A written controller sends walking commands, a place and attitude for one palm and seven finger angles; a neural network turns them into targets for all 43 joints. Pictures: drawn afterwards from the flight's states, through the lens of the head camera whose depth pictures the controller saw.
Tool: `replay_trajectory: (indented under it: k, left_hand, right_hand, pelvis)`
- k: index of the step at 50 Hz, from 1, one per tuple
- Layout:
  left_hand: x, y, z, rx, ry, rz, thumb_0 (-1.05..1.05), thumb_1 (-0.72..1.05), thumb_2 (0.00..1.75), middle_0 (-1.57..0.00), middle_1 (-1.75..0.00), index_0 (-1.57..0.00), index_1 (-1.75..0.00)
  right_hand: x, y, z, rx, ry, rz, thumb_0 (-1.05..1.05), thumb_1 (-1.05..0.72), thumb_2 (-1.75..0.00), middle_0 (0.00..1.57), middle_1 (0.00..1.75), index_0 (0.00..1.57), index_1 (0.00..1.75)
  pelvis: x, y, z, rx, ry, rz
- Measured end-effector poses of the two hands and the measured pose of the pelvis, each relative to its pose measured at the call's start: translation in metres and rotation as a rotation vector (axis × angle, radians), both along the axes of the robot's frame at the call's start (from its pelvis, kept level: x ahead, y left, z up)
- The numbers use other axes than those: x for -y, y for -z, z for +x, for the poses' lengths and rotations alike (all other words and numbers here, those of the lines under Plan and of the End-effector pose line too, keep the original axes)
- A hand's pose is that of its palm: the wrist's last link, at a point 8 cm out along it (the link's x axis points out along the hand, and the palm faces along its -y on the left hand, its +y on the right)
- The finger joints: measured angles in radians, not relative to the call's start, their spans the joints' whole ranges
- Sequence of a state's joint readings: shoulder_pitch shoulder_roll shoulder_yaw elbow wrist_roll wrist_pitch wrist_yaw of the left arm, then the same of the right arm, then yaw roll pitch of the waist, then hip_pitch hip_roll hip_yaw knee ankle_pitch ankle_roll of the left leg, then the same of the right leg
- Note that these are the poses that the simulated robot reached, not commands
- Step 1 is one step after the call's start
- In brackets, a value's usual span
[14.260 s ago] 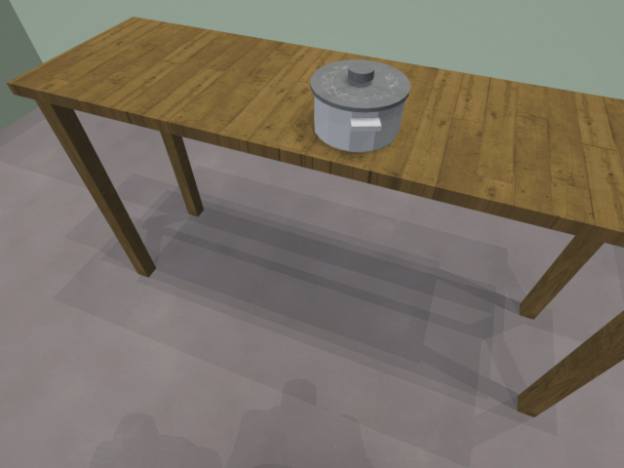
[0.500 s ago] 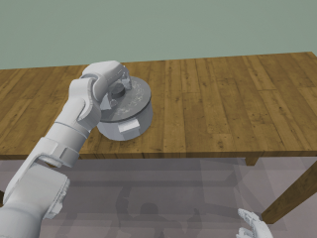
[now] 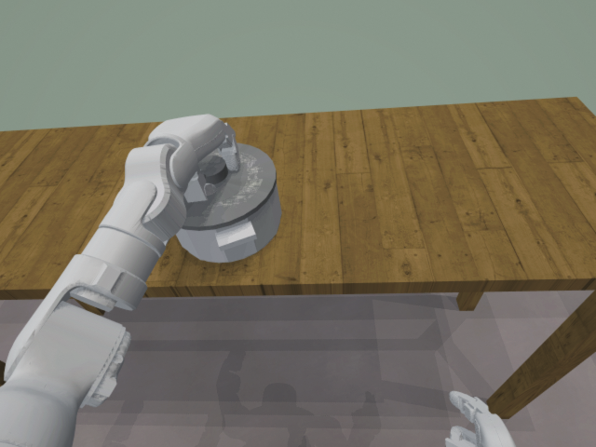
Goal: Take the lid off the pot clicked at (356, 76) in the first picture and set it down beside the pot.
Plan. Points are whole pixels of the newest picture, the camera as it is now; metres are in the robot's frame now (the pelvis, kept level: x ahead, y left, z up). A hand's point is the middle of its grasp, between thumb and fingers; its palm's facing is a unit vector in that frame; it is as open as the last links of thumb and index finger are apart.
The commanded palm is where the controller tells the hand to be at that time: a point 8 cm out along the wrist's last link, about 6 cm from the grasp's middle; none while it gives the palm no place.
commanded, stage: close the fingers and squeeze the knob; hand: left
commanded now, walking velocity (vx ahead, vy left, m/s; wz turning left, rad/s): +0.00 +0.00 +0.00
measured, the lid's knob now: (210, 170) +0.46 +0.13 +0.15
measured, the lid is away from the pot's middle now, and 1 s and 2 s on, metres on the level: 0.00 0.01 0.02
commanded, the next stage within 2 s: lift the lid straight up in 0.48 s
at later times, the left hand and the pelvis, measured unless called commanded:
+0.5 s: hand (202, 174) +0.43 +0.13 +0.17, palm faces -0.26 -0.07 -0.96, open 7.6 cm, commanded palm +0.41 +0.15 +0.23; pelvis +0.00 +0.00 +0.00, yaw +0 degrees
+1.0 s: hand (203, 166) +0.43 +0.13 +0.18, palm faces -0.24 -0.05 -0.97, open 7.6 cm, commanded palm +0.40 +0.14 +0.27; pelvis +0.00 +0.01 +0.00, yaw +0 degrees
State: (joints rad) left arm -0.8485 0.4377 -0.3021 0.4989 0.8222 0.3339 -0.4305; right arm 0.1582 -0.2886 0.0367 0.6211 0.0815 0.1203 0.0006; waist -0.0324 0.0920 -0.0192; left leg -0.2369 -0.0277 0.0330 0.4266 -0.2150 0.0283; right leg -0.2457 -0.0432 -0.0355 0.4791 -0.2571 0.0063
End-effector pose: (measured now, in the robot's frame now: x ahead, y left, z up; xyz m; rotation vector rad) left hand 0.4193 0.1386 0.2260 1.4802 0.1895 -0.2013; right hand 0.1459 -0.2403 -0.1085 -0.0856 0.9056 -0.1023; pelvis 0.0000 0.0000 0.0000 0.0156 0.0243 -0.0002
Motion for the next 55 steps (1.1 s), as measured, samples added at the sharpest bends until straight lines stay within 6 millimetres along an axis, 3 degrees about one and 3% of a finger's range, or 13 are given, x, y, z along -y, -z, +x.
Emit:
replay_trajectory:
  k: [41,55]
  left_hand:
    - [0.001,-0.002,0.003,-0.018,0.017,0.021,0.0,0.14,1.0,-0.7,-0.8,-0.73,-0.82]
    - [0.007,-0.023,-0.001,0.023,0.037,0.022,0.01,0.13,0.99,-0.71,-0.79,-0.74,-0.81]
  right_hand:
    - [-0.004,0.0,-0.006,0.005,0.011,-0.009,0.01,-0.91,-0.9,0.2,0.3,0.2,0.3]
    - [-0.013,-0.001,0.006,0.037,-0.025,0.019,0.01,-0.91,-0.9,0.2,0.3,0.2,0.3]
  pelvis:
    - [-0.005,-0.001,-0.001,0.004,0.001,-0.002]
    - [-0.005,-0.002,-0.001,0.01,-0.001,0.0]
